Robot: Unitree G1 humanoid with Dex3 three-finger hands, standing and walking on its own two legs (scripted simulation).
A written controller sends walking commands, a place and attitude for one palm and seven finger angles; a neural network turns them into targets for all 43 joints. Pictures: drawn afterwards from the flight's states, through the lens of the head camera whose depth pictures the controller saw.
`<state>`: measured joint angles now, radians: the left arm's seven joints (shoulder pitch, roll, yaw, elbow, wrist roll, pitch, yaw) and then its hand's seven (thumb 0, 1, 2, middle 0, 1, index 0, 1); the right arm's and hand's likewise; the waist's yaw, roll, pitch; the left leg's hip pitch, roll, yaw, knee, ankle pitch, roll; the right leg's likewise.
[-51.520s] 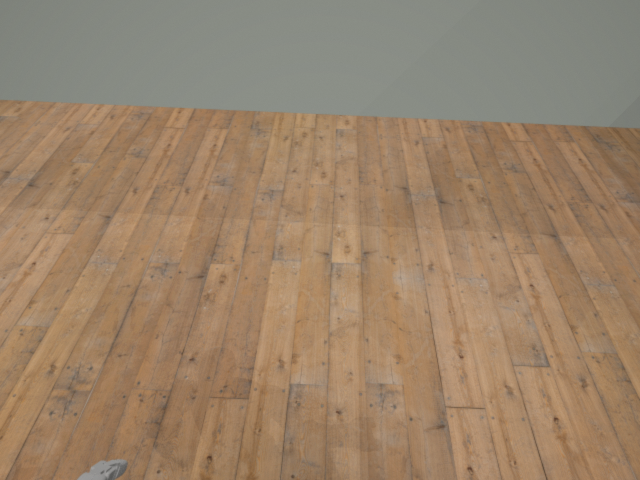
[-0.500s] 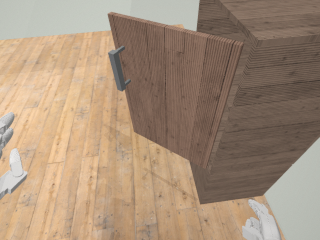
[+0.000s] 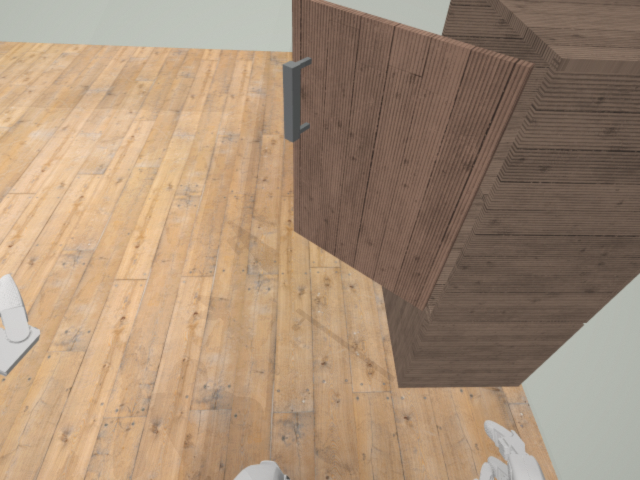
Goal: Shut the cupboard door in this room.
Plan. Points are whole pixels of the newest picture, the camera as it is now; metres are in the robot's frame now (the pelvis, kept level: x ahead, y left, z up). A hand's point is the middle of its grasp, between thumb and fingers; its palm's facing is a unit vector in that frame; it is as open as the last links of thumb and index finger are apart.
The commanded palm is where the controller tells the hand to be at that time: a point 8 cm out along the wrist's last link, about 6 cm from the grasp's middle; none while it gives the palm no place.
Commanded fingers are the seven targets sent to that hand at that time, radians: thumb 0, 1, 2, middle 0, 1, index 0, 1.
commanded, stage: step back with the hand held close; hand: left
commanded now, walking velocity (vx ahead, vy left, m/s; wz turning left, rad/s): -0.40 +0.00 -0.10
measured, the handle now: (299, 100) +0.76 +0.11 +0.10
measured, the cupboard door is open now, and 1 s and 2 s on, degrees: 50 50 50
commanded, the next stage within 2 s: stop stepping back and stand still in 0.20 s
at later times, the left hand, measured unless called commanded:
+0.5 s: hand out of the picture +0.07 +0.33 +0.18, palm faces +0.56 -0.75 -0.36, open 7.5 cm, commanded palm +0.00 +0.35 +0.19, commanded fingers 0.00 0.90 0.90 -0.20 -0.30 -0.20 -0.30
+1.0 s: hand out of the picture +0.06 +0.33 +0.18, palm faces +0.43 -0.81 -0.41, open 7.5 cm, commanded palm +0.00 +0.36 +0.19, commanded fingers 0.00 0.90 0.90 -0.20 -0.30 -0.20 -0.30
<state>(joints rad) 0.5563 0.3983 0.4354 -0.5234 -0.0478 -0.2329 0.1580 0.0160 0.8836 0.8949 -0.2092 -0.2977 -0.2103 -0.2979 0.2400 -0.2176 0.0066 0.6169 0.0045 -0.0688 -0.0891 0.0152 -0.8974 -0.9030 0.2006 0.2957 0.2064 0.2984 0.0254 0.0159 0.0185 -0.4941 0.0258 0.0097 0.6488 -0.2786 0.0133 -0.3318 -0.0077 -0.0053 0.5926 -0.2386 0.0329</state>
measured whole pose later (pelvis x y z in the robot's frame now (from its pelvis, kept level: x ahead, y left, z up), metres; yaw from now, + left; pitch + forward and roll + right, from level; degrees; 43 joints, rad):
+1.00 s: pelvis -0.16 +0.07 +0.01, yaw -3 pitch -1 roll +0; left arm 0.51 0.43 0.44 -0.47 -0.05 -0.18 0.18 0.02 0.88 0.90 -0.21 -0.30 -0.21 -0.30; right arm 0.28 -0.22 -0.01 0.68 0.00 -0.08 -0.10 0.02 -0.90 -0.90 0.20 0.30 0.20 0.30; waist -0.03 -0.06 0.00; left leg -0.31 0.03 0.12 0.59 -0.25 0.03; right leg -0.25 0.02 -0.01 0.72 -0.44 -0.02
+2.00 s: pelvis -0.14 +0.08 +0.02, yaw -3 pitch +0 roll -1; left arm 0.55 0.40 0.39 -0.47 -0.04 -0.16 0.17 0.02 0.88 0.90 -0.21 -0.30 -0.21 -0.30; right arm 0.24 -0.18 0.03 0.63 0.02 -0.05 -0.08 0.02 -0.90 -0.90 0.20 0.30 0.21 0.30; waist -0.01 0.00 -0.01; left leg -0.27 0.03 0.12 0.49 -0.23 0.04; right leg -0.18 0.02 -0.05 0.43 -0.26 -0.01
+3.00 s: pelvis -0.15 +0.08 +0.02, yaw -3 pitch -2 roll +0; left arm 0.31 0.10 0.00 1.14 0.02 -0.01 0.04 0.00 0.91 0.90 -0.20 -0.29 -0.20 -0.29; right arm 0.31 -0.11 0.00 1.13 -0.01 0.01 -0.03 0.01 -0.91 -0.90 0.20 0.30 0.20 0.30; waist -0.02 0.01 0.01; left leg -0.20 0.01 0.13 0.41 -0.18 0.04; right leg -0.14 0.00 -0.04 0.42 -0.25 -0.01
